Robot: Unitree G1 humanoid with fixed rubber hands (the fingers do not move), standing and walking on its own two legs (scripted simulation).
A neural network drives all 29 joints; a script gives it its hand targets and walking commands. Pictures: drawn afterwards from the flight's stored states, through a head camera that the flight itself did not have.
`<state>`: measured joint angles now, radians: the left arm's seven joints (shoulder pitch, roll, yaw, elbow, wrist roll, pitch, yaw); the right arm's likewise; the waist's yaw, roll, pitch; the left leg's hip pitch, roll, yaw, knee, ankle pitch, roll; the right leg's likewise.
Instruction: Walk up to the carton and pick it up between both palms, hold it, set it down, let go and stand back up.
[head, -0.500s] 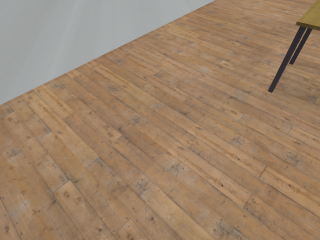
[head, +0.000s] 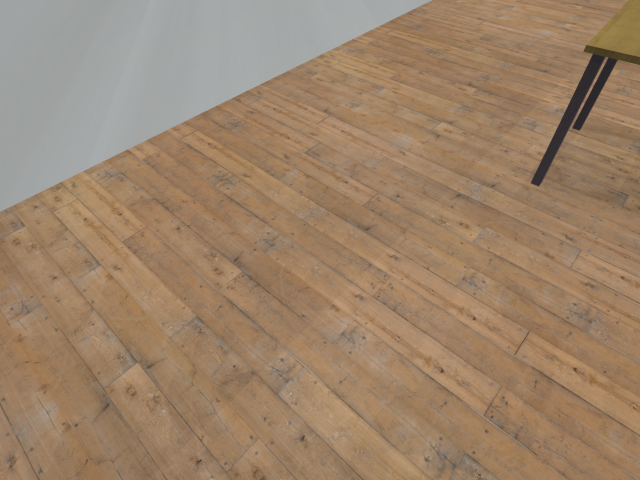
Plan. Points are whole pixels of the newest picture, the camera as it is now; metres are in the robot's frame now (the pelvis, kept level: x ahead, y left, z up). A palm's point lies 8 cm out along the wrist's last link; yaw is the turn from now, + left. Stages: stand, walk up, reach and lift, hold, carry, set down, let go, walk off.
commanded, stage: stand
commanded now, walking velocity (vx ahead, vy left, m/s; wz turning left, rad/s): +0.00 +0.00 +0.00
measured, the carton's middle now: out of the picture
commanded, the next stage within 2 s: walk up in 0.10 s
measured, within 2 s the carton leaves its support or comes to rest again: neither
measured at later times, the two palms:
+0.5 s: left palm out of the picture +0.13 +0.26 -0.09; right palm out of the picture -0.01 -0.35 -0.11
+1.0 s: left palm (294, 381) +0.30 +0.08 -0.13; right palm out of the picture +0.20 -0.54 -0.06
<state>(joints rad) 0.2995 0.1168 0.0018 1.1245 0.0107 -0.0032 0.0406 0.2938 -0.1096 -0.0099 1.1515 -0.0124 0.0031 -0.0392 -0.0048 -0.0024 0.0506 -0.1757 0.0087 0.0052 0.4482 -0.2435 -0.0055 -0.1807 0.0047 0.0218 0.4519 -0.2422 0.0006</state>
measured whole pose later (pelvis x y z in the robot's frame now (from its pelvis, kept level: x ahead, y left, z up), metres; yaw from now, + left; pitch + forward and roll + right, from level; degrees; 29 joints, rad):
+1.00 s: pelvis +0.17 -0.21 -0.03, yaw -24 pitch -3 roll -2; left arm 0.45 0.44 0.06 0.65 0.05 0.02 -0.09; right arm 0.33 -0.43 -0.05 0.49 -0.03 -0.06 0.00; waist 0.09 -0.02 0.06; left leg -0.46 0.06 0.13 0.66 -0.22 0.04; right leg -0.19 0.02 0.00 0.71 -0.48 -0.04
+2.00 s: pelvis +0.49 -0.56 -0.03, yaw -46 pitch -4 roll +0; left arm 0.42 0.45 0.06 0.57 0.03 0.03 -0.06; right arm 0.35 -0.44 -0.04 0.49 -0.02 -0.06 -0.04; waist 0.03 -0.07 0.10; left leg -0.35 0.06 0.16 0.70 -0.27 0.05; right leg -0.42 0.02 0.05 1.25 -0.49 -0.02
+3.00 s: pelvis +0.68 -0.99 -0.02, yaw -48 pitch -5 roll +0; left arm 0.37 0.49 0.07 0.50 0.04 0.05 -0.08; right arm 0.41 -0.46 -0.04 0.49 -0.03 -0.05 -0.05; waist 0.00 -0.09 0.13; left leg -0.27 0.07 0.07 0.64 -0.29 0.02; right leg -0.55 -0.08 0.02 1.12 -0.38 0.00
